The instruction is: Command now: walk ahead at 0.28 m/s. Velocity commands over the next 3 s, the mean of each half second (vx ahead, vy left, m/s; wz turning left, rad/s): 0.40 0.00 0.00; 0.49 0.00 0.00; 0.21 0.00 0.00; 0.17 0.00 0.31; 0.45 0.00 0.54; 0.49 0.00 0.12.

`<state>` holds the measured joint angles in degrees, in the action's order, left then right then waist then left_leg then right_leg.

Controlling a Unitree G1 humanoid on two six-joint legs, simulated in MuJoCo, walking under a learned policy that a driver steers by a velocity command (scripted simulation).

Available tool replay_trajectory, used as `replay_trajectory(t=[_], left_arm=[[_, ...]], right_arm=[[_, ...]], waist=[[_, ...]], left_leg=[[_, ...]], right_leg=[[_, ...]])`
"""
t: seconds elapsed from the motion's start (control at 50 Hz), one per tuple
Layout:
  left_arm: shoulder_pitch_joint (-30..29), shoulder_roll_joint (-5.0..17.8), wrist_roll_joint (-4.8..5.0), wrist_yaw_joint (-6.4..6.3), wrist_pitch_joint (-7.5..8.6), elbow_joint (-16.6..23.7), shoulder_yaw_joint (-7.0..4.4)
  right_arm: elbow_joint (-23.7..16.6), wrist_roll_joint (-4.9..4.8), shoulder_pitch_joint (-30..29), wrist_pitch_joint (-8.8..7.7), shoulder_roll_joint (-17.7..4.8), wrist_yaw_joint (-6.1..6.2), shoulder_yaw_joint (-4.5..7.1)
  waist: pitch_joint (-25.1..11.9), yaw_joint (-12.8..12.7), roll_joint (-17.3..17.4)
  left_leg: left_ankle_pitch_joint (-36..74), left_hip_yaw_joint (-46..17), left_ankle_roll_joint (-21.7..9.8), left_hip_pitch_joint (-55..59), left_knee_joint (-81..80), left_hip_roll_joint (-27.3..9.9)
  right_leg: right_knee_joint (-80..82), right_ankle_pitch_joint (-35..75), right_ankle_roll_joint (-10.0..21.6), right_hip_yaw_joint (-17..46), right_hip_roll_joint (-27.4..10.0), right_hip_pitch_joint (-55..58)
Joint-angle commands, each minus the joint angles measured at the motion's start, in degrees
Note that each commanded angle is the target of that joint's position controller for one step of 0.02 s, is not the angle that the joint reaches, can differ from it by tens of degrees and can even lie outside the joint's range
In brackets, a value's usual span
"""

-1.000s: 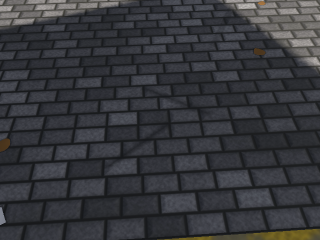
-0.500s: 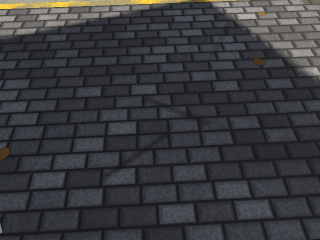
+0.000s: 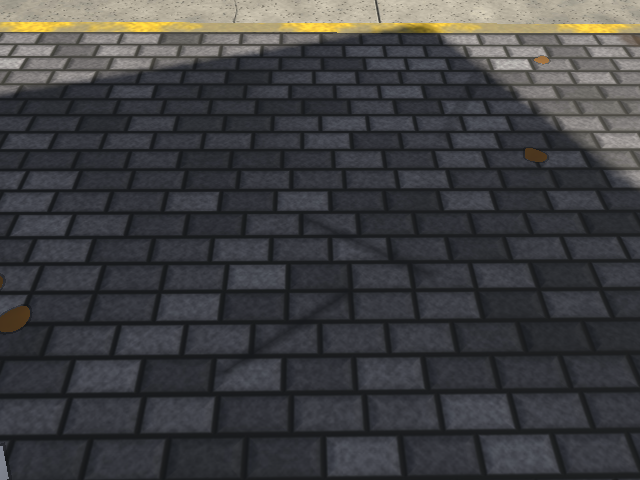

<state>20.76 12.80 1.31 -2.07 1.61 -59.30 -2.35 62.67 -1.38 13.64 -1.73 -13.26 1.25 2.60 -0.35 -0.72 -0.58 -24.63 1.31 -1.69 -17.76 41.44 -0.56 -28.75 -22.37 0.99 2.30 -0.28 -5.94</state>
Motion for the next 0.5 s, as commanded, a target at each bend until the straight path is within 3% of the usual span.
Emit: replay_trajectory(t=[0.02,0.04,0.06,0.08,0.1,0.12,0.14,0.16,0.2,0.26,0.34,0.44,0.46,0.5], left_arm=[[-4.97,9.43,0.93,0.14,1.2,3.6,-1.88],[-5.7,8.97,0.82,0.36,1.16,4.15,-1.76],[-6.79,7.2,0.34,0.52,1.54,4.92,-1.15],[-6.86,3.64,-0.15,0.36,2.36,7.04,-0.33],[-7.33,4.49,0.94,0.38,3.29,7.95,-0.65],[-7.21,5.59,1.97,0.85,3.95,7.89,-0.93],[-7.01,5.65,1.91,1.33,4.42,7.27,-0.95],[-7.54,6.1,1.32,1.41,4.74,7.07,-1.35],[-9.04,7.05,0.36,1.94,4.57,7.1,-2.2],[-13.03,4.36,-0.05,2.5,3.71,8.49,-1.82],[-23.01,2.67,0.11,2.94,3.6,12.28,-0.71],[-29.38,3.82,0.56,4.35,4.03,15.07,-0.33],[-29.36,4.46,0.56,4.63,4.23,15.37,-0.5],[-24.91,7.02,0.47,4.77,4.46,14.69,-1.63]], right_arm=[[-2.41,-0.78,0.35,-3.32,-3.24,-1.3,0.74],[0.34,-0.35,5.84,-3.4,-4.0,-1.36,1.45],[2.04,0.14,12.3,-3.45,-6.18,-1.41,2.35],[2.87,-0.02,19.82,-3.7,-13.33,-1.66,3.95],[2.75,1.08,19.45,-4.51,-11.44,-2.21,2.71],[1.05,0.96,13.69,-5.19,-8.34,-2.2,1.63],[-0.53,0.92,9.95,-5.48,-6.45,-2.35,1.02],[-1.46,0.93,7.85,-5.49,-6.12,-2.58,0.68],[-1.53,1.26,8.9,-4.92,-3.75,-2.44,-0.28],[-1.01,1.5,12.85,-4.13,-5.44,-1.36,-0.35],[-2.0,1.61,13.42,-3.47,-7.39,-0.27,-0.12],[-1.19,0.54,16.17,-3.14,-7.69,0.02,0.49],[-1.3,0.48,15.81,-2.95,-8.07,0.05,0.75],[-2.03,0.76,14.19,-2.45,-9.56,0.06,1.39]], waist=[[10.74,3.98,-7.53],[8.09,5.59,-5.23],[4.86,7.89,1.39],[0.95,9.14,17.75],[0.93,7.71,16.28],[5.82,4.89,9.97],[7.05,3.64,7.0],[7.54,2.82,5.36],[6.4,2.73,5.99],[5.89,3.41,5.06],[7.87,5.03,5.1],[9.97,4.9,5.31],[9.34,4.08,5.37],[4.78,0.57,7.03]], left_leg=[[2.68,1.37,-2.64,1.96,-10.64,-0.98],[8.74,2.8,-1.61,12.04,-13.71,1.82],[8.0,-5.44,-2.48,20.16,-17.5,-2.53],[0.19,-29.47,-9.43,28.25,-27.72,-15.69],[-5.64,-44.4,-14.36,26.5,-33.01,-22.11],[-6.43,-39.75,-13.66,23.38,-32.42,-22.06],[-4.59,-32.16,-11.56,21.38,-32.53,-18.98],[0.57,-26.5,-9.86,20.48,-33.08,-16.8],[13.52,-16.94,-7.46,19.69,-33.58,-12.78],[25.85,-11.48,-8.45,20.31,-34.11,-11.68],[26.4,-7.01,-8.33,15.63,-36.56,-10.41],[29.35,-5.04,-8.11,19.5,-36.02,-13.12],[32.69,-4.63,-7.68,21.58,-34.45,-13.85],[50.44,-3.61,-6.48,24.48,-27.48,-14.43]], right_leg=[[14.75,-11.72,8.5,14.83,-12.61,-11.75],[9.89,-5.95,6.97,10.43,-8.83,-15.54],[-2.83,2.89,4.55,4.37,-4.38,-19.87],[-22.71,-2.02,0.43,-3.88,3.13,-30.46],[-35.48,-10.22,0.75,2.17,3.14,-35.95],[-41.12,-6.27,2.35,4.45,-0.64,-39.96],[-41.36,-0.25,3.56,3.83,-3.2,-40.21],[-38.69,4.57,4.04,2.8,-4.87,-40.2],[-33.34,9.98,3.44,0.81,-6.47,-36.68],[-26.95,13.8,0.82,-1.93,-6.16,-37.6],[-11.66,21.88,-0.86,-4.06,-4.27,-33.88],[-3.08,24.43,1.28,-3.99,-2.96,-31.01],[-2.06,23.22,2.13,-3.94,-2.65,-30.13],[-1.8,19.99,4.04,-5.34,-0.11,-22.17]])
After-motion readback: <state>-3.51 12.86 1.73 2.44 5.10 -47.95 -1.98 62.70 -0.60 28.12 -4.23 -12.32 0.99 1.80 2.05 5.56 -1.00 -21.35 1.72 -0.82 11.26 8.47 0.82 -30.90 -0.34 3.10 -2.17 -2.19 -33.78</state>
